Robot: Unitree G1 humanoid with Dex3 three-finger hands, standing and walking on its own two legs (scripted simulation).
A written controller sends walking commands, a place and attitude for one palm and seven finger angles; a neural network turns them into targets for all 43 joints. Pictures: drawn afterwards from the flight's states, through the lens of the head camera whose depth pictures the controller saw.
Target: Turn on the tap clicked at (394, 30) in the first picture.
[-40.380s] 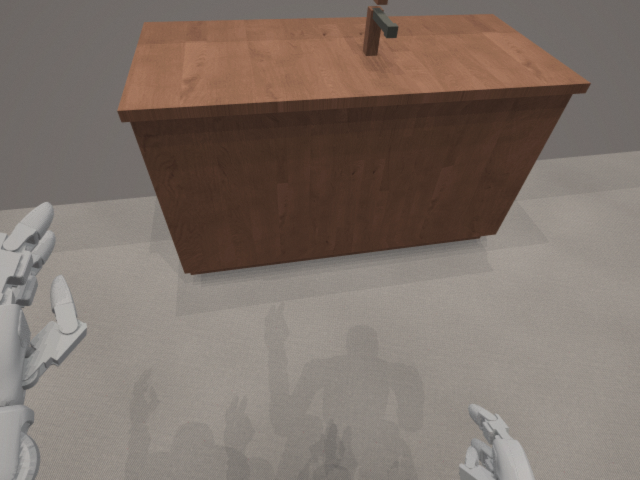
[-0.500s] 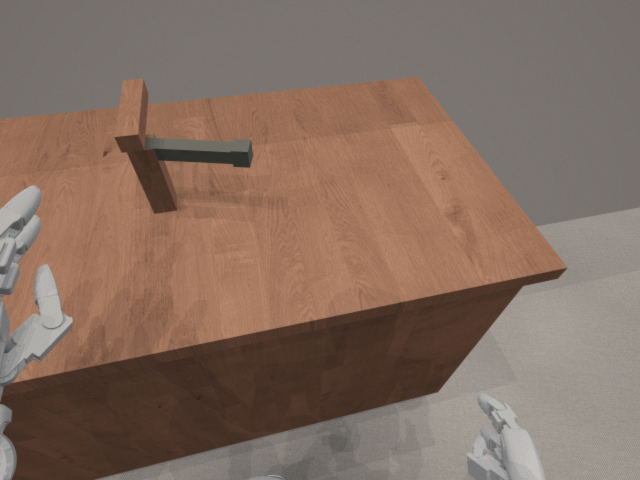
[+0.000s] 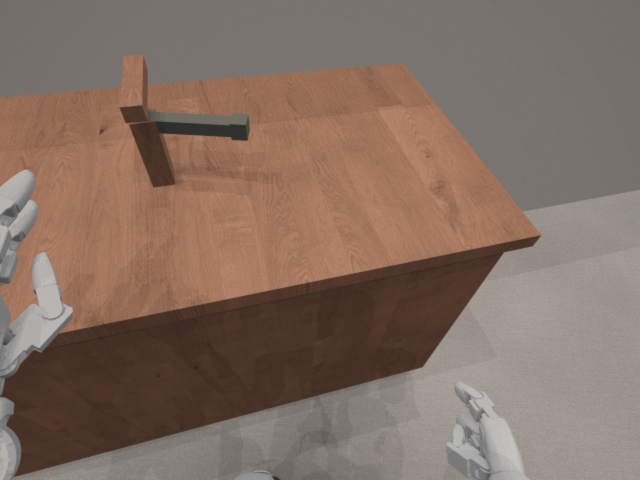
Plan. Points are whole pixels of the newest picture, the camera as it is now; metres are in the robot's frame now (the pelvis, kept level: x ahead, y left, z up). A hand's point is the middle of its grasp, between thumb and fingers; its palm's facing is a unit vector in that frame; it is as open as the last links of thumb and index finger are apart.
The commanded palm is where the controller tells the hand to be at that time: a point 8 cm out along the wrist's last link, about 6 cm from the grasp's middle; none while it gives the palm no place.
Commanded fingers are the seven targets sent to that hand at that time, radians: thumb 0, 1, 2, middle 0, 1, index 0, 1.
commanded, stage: step back with the hand held close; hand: left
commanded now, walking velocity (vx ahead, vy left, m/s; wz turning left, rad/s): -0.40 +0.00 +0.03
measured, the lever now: (239, 127) +0.57 +0.17 +0.12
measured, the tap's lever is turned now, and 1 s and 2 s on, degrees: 74 74 74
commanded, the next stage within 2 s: stop stepping back and stand still in 0.24 s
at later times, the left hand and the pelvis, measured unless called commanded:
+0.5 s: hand out of the picture +0.05 +0.22 +0.17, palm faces +0.45 -0.82 -0.35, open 7.4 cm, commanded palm -0.01 +0.26 +0.18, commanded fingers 0.00 0.90 0.90 -0.20 -0.30 -0.20 -0.30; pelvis -0.16 -0.03 -0.02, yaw +2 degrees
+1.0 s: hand out of the picture -0.09 +0.18 +0.18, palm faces +0.42 -0.83 -0.38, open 7.4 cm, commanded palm -0.14 +0.22 +0.18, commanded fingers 0.00 0.90 0.90 -0.20 -0.30 -0.20 -0.30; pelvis -0.29 -0.07 -0.01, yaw +2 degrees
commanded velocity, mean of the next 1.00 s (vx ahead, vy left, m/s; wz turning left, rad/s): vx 0.10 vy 0.03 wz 0.00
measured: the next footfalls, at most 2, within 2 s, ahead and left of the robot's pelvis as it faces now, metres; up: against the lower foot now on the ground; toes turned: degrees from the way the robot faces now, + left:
right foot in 0.02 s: +0.06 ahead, -0.14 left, +0.00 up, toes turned +1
left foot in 0.28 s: -0.04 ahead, +0.12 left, +0.00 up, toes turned +6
